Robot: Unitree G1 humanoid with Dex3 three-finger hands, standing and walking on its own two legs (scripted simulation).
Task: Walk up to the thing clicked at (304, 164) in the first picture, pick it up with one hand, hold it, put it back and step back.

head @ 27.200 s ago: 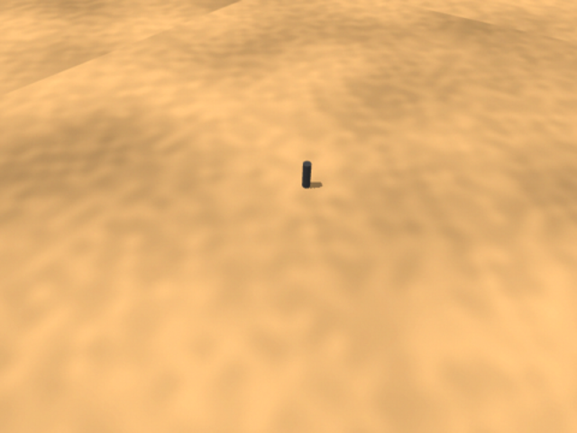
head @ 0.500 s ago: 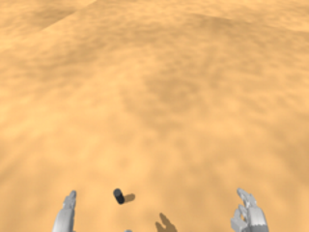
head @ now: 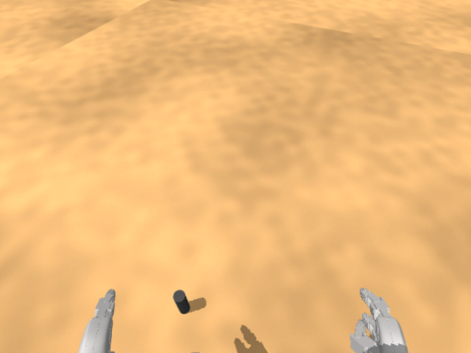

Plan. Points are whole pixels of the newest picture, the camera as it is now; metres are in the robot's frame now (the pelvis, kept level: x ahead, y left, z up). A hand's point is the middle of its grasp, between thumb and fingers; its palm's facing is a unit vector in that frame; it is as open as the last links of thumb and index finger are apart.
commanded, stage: home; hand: left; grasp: from the side
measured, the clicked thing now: (182, 302) +0.41 +0.22 -0.65
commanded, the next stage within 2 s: stand in 0.14 s
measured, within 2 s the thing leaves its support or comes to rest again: neither
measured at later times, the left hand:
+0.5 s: hand (136, 343) +0.17 +0.18 -0.06, palm faces +0.11 -0.95 -0.29, open 14.2 cm
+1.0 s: hand out of the picture +0.07 +0.25 -0.12, palm faces -0.02 -0.94 -0.35, open 7.5 cm
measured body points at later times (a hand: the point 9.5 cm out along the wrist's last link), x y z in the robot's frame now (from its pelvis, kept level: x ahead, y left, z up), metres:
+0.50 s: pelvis +0.00 +0.00 +0.00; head +0.03 +0.00 +0.45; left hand +0.16 +0.23 -0.04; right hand +0.16 -0.24 -0.08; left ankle +0.01 +0.13 -0.69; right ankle +0.00 -0.14 -0.69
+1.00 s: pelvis +0.01 +0.00 +0.04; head +0.03 +0.01 +0.49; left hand +0.07 +0.30 -0.09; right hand +0.08 -0.29 -0.09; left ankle +0.01 +0.13 -0.69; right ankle +0.00 -0.14 -0.69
